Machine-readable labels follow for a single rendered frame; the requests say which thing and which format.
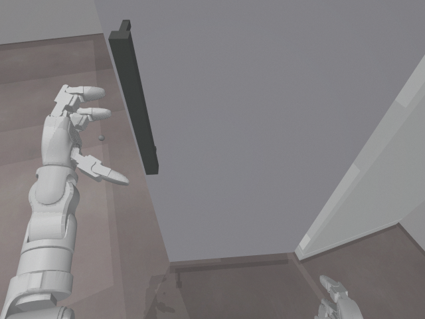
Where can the robot right hand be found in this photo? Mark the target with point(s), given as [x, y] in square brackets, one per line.
[345, 308]

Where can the fridge door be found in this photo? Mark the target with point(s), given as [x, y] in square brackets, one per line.
[258, 108]

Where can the handle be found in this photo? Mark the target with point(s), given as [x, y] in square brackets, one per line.
[126, 64]

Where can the robot left forearm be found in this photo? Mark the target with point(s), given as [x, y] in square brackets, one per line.
[43, 276]

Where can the robot left hand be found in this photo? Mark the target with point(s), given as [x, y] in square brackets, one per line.
[61, 132]

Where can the robot left upper arm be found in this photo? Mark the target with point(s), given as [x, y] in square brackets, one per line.
[59, 312]

